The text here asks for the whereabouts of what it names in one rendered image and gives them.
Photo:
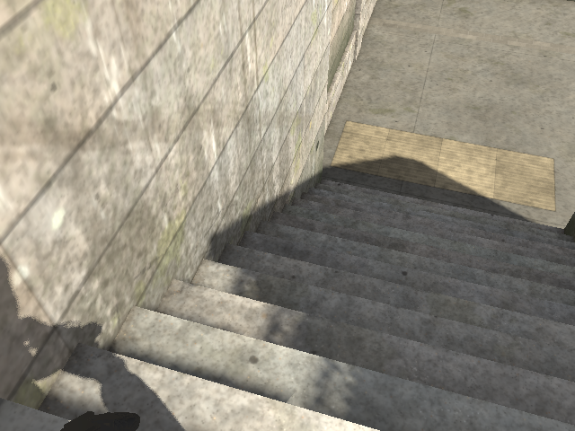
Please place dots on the stairs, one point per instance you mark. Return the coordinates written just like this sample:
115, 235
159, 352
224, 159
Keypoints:
353, 309

